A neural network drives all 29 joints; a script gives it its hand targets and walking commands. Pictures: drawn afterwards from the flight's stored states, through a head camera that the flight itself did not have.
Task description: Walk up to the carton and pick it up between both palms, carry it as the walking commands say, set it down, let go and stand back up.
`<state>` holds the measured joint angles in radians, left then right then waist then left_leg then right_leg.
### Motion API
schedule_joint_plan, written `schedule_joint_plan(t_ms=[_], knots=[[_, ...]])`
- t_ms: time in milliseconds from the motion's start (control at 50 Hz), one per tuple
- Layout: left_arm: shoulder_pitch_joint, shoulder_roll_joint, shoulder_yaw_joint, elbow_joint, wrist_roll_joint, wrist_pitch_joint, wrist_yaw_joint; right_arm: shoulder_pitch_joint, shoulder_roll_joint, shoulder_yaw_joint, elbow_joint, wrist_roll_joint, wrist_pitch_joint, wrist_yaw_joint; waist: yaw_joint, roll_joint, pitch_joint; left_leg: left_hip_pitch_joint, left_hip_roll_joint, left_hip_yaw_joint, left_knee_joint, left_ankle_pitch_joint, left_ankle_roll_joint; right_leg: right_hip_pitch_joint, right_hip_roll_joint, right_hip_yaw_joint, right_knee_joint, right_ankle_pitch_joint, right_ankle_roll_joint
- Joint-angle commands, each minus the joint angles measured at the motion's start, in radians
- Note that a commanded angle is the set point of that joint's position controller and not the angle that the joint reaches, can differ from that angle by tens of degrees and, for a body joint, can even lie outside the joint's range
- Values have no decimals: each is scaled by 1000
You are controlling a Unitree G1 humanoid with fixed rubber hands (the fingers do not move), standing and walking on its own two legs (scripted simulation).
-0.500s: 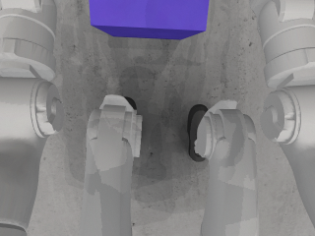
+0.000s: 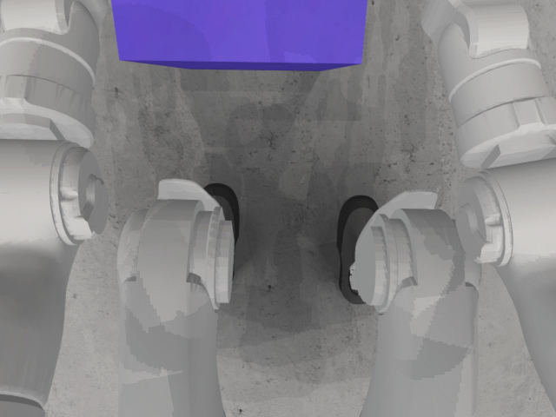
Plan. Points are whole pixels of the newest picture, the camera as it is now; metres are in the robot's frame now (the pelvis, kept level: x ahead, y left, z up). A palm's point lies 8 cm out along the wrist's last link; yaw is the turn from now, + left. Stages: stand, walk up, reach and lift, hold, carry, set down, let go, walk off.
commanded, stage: reach and lift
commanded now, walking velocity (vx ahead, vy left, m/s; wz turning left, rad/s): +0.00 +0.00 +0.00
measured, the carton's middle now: out of the picture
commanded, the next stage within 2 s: none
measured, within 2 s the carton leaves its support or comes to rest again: leaves its support in 1.30 s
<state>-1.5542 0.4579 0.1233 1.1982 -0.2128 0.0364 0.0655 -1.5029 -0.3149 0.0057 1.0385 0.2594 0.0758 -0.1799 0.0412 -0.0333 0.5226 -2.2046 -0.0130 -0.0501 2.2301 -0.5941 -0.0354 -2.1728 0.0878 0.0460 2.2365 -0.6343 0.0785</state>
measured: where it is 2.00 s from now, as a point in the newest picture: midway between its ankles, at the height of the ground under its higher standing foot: (288, 260)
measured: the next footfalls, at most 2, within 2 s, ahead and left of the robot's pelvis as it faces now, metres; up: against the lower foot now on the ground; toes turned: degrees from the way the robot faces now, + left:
none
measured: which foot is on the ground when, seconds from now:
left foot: down 0.00-1.00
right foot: down 0.00-1.00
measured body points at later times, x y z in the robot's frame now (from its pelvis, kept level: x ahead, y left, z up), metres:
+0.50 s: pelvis -0.01 +0.01 +0.01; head +0.37 +0.04 +0.23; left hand +0.55 +0.23 -0.18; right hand +0.57 -0.07 -0.18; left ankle +0.11 +0.13 -0.33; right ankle +0.11 -0.13 -0.33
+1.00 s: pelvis +0.01 +0.01 -0.01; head +0.37 +0.04 +0.24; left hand +0.55 +0.22 -0.18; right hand +0.57 -0.07 -0.18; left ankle +0.11 +0.13 -0.33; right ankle +0.11 -0.13 -0.33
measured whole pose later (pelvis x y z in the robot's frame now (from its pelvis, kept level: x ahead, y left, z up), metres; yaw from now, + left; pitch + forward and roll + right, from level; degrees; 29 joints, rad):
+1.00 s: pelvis +0.01 +0.01 -0.01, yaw +0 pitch +35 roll -1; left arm -1.46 0.32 0.23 1.08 -0.07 0.16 0.07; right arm -1.46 -0.16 -0.27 1.02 0.00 0.17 -0.17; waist 0.06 -0.04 0.37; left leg -2.27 -0.01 -0.03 2.25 -0.60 -0.02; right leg -2.23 0.12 0.07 2.25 -0.65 0.11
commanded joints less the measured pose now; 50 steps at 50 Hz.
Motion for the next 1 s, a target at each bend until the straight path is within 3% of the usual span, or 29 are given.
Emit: schedule_joint_plan(t_ms=[0, 100, 200, 320, 380, 520, 580, 680, 800, 860, 980], knots=[[-249, 159, 18, -149, -5, -27, 3, -282, -52, -2, -145, 3, -16, -8, 98, -17, -1586, 665, -1, 105, -152, 517, 13, 662, -18, -90, -162, 475, -4], [-306, 129, -24, -191, -33, -19, 0, -271, -67, -45, -95, -28, -10, -18, 29, 24, -1535, 692, 0, 100, -162, 465, 2, 613, -16, -100, -172, 408, -20], [-322, 79, -64, -155, -40, -4, -2, -288, -73, -86, -39, -49, -13, -6, -3, 60, -1430, 698, -4, 81, -184, 407, -2, 516, -14, -115, -174, 328, -31], [-296, 21, -57, -81, 6, 4, 7, -313, -42, -94, -22, -63, -25, 16, 19, 48, -1381, 708, -17, 69, -204, 391, 3, 470, -4, -131, -174, 292, -23], [-314, -7, -44, -100, 26, -1, 10, -326, -6, -84, -28, -65, -27, 24, 36, 38, -1396, 722, -26, 68, -208, 405, 5, 483, 3, -130, -174, 304, -20], [-369, -167, -83, -130, 15, 1, -21, -361, 109, -71, -55, -102, -34, 26, -6, 28, -1422, 703, -49, 70, -190, 429, -2, 551, 20, -127, -174, 352, -22], [-430, -394, -149, -134, 10, 16, -77, -425, 342, -21, -65, -109, -24, 73, -6, 24, -1384, 661, -58, 73, -184, 416, 1, 537, 36, -118, -173, 352, -33], [-535, -863, -212, -166, 51, 69, -217, -551, 840, 36, -86, -145, 17, 209, 3, 18, -1295, 567, -76, 94, -165, 356, 5, 502, 65, -124, -160, 318, -43], [-518, -1007, -175, -232, 72, 115, -291, -536, 984, 21, -135, -180, 65, 275, 29, -29, -1288, 510, -87, 110, -154, 360, 22, 481, 73, -136, -153, 312, -48], [-496, -1028, -169, -242, 79, 130, -309, -512, 1031, 24, -145, -188, 80, 282, 36, -55, -1276, 467, -86, 116, -151, 358, 30, 477, 71, -133, -158, 322, -47], [-457, -1051, -197, -289, 94, 136, -314, -457, 1073, 20, -151, -186, 84, 286, 51, -35, -1285, 486, -86, 117, -155, 426, 27, 429, 80, -136, -152, 388, -50]])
